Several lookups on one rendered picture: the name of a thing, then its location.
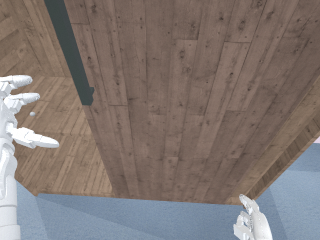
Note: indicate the handle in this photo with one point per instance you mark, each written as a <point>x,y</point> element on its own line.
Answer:
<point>62,25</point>

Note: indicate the left robot forearm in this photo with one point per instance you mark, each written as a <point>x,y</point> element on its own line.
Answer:
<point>9,229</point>

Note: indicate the robot right hand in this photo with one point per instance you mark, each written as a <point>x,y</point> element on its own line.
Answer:
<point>257,224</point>

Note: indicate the robot left hand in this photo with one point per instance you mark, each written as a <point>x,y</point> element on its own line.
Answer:
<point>11,105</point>

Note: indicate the wardrobe door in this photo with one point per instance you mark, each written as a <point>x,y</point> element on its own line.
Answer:
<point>305,111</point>
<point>188,94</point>

